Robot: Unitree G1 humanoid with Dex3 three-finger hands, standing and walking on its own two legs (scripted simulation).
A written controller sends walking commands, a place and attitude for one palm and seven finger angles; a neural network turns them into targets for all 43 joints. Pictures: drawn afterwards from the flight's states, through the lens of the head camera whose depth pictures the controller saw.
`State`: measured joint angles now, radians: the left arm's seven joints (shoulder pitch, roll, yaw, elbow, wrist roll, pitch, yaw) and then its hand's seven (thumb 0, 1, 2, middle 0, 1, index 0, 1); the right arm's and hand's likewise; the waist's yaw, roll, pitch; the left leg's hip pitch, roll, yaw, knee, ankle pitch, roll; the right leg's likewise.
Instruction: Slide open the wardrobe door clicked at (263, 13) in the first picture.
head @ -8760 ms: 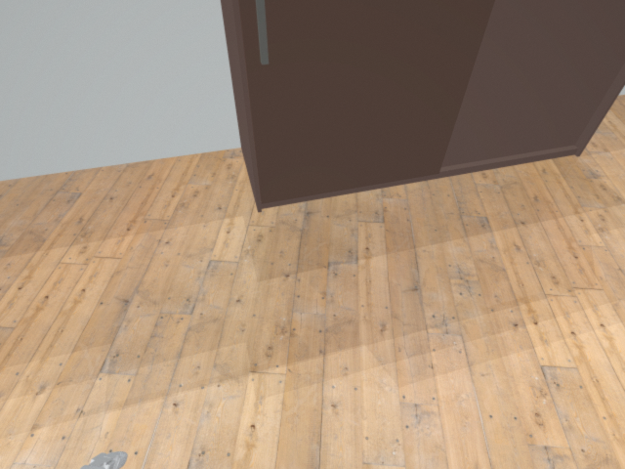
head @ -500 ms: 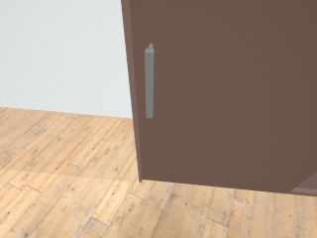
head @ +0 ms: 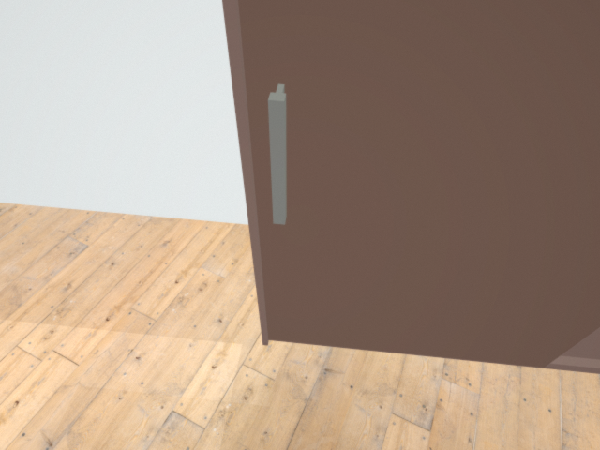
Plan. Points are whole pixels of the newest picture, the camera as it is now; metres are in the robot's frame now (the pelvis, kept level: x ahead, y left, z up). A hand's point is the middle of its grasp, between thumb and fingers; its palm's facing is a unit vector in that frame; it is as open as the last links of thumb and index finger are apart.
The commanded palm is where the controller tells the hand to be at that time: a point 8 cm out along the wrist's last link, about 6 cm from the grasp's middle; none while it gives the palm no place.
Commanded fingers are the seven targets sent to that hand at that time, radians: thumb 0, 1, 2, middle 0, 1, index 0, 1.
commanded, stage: shuffle to correct the standing spot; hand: left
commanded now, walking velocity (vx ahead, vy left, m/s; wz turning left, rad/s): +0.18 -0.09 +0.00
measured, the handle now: (280, 160) +0.56 +0.08 +0.08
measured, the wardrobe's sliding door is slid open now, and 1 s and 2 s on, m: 0.00 0.00 0.00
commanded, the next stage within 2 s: come to a stop and stand still in 0.32 s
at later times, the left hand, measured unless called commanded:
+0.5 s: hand out of the picture -0.02 +0.12 -0.18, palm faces +0.14 -0.98 -0.14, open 7.4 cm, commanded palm none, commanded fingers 0.00 0.90 0.90 -0.20 -0.30 -0.20 -0.30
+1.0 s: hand out of the picture +0.14 +0.13 -0.17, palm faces +0.04 -0.96 -0.29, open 7.3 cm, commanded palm none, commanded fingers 0.00 0.90 0.90 -0.20 -0.30 -0.20 -0.30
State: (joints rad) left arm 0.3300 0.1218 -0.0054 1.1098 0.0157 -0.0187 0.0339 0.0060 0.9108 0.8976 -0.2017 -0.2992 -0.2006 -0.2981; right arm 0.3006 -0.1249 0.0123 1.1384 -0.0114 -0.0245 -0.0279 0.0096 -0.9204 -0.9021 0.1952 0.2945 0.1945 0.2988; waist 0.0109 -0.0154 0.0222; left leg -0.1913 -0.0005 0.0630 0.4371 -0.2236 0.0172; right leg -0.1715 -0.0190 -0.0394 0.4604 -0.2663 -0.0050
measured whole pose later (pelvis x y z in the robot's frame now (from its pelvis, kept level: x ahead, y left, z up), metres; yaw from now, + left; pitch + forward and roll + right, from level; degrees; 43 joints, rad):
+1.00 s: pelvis +0.07 -0.06 -0.02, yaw +0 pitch -1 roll +2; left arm 0.22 0.17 0.04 0.97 0.04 -0.01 0.04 0.00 0.92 0.90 -0.20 -0.30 -0.20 -0.30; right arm 0.19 -0.18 -0.06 1.02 -0.02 0.04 -0.01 0.00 -0.93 -0.90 0.20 0.29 0.20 0.30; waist 0.01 0.03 0.06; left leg -0.36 0.04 0.07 0.69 -0.40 -0.01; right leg -0.30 -0.05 -0.06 0.65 -0.34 -0.01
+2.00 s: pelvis +0.04 -0.01 -0.01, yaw +0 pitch -1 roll -1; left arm 0.32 0.12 -0.02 1.10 0.02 -0.03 0.04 0.01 0.92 0.90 -0.20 -0.30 -0.20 -0.30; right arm 0.33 -0.14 0.01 1.08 -0.02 -0.01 -0.01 0.01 -0.92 -0.90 0.20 0.29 0.19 0.30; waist -0.01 0.02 0.03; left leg -0.26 0.00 0.10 0.53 -0.26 0.05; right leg -0.20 -0.01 -0.07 0.51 -0.30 -0.02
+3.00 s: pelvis +0.06 -0.01 +0.00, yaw -1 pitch -1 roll +0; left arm 0.27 0.18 -0.01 1.10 0.02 -0.02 0.03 0.01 0.91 0.90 -0.20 -0.30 -0.20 -0.30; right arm 0.23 -0.17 0.01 1.13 -0.01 -0.03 -0.02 0.01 -0.91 -0.90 0.20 0.29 0.20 0.30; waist 0.01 -0.02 0.04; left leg -0.17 -0.01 0.12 0.44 -0.25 0.04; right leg -0.14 -0.01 -0.04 0.46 -0.30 -0.01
